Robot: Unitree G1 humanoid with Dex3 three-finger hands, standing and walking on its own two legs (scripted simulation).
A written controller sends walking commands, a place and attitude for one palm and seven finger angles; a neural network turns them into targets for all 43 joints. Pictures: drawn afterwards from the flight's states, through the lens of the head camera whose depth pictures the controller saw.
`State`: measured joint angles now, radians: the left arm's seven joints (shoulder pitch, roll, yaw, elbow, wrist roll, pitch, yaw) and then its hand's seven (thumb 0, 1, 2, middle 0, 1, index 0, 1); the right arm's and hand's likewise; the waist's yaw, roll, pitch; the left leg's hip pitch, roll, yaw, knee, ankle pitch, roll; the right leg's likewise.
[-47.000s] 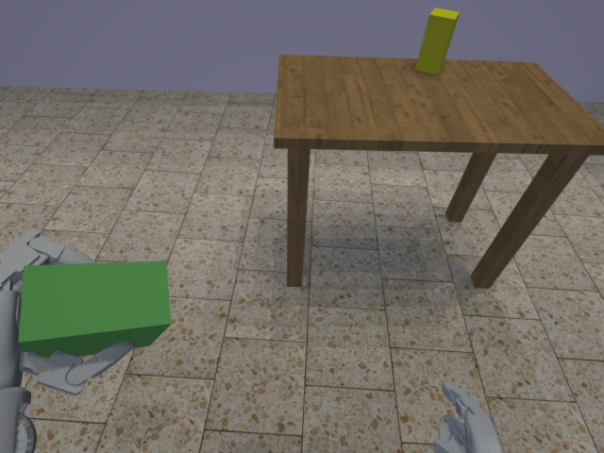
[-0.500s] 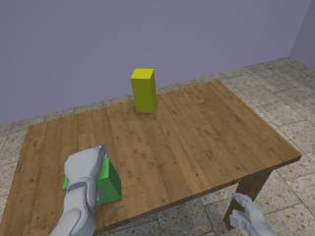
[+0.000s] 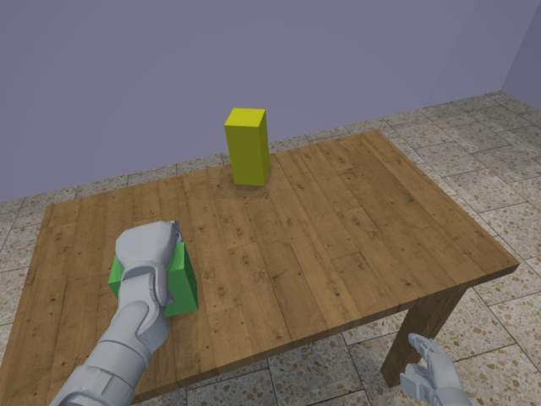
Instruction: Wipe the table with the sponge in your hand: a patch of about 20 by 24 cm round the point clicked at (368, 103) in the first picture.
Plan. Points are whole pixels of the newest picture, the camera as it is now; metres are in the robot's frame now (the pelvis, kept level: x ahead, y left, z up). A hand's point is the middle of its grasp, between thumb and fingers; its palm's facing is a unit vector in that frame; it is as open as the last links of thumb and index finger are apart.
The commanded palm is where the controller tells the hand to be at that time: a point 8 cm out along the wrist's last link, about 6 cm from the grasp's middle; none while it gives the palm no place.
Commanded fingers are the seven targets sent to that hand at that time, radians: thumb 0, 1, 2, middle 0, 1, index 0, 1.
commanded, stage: wipe forward along the middle lane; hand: left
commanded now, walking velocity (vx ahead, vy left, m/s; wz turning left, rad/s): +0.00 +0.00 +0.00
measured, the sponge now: (160, 289) +0.30 +0.24 -0.01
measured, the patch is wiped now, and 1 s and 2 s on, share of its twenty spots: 1.00 1.00 1.00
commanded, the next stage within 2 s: slide back across to the first lane in 0.96 s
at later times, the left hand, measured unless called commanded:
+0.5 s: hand (160, 245) +0.35 +0.25 +0.04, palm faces -0.08 -0.04 -1.00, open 10.2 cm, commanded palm +0.34 +0.25 +0.08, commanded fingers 0.00 0.10 1.30 -1.20 -1.60 -1.20 -1.60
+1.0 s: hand (157, 219) +0.41 +0.28 +0.04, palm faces -0.11 -0.03 -0.99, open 10.2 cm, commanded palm +0.40 +0.28 +0.08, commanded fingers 0.00 0.10 1.30 -1.20 -1.60 -1.20 -1.60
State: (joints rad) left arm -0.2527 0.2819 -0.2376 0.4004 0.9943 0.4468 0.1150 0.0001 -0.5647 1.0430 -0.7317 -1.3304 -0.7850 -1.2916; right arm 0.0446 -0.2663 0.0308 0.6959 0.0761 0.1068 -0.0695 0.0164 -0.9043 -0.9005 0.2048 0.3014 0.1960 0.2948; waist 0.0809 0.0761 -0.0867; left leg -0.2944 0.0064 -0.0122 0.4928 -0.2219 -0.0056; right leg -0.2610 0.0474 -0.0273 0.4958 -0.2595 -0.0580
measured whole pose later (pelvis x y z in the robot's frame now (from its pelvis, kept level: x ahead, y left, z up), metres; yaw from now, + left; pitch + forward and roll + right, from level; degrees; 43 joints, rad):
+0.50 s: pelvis -0.01 -0.01 +0.00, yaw +0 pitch +5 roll +0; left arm -0.46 0.34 -0.16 0.69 0.99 0.33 0.16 0.00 -0.59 1.05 -0.75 -1.32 -0.80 -1.28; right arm 0.13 -0.27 0.01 0.72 0.09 0.12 -0.08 0.02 -0.90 -0.90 0.20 0.30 0.20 0.29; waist 0.03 0.07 -0.10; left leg -0.40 0.01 -0.02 0.53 -0.22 -0.01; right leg -0.36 0.05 -0.04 0.53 -0.26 -0.06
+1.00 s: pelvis +0.00 +0.01 -0.01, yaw +0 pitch +9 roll -1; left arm -0.68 0.40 -0.09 0.96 1.01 0.27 0.19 0.01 -0.58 1.06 -0.74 -1.34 -0.79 -1.30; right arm 0.19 -0.28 0.00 0.74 0.08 0.13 -0.07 0.01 -0.91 -0.90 0.21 0.30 0.20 0.29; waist -0.02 0.06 -0.12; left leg -0.48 0.01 -0.02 0.56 -0.24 0.01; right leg -0.43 0.05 -0.03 0.52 -0.26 -0.04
